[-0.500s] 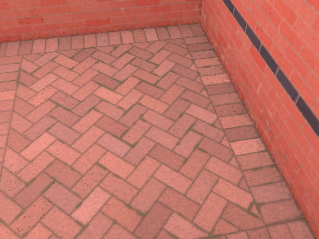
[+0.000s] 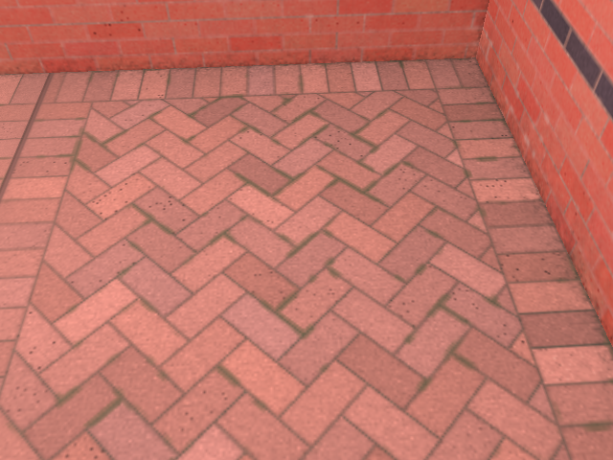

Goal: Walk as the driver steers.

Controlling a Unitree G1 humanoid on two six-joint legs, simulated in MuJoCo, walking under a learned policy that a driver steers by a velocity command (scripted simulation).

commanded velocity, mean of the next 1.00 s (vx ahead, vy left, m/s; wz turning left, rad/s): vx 0.49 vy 0.00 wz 0.25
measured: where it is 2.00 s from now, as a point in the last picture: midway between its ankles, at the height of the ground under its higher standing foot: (258, 406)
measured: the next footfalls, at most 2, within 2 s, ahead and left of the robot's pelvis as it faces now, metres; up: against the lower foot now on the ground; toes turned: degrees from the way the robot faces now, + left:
right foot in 0.16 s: +0.26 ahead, -0.16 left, -0.15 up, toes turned +6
left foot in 0.62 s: +0.49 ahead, +0.13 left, -0.15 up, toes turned +17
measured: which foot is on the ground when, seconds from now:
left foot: down 0.00-0.18, up 0.20-0.60, down 0.62-1.00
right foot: up 0.00-0.14, down 0.16-0.64, up 0.66-1.00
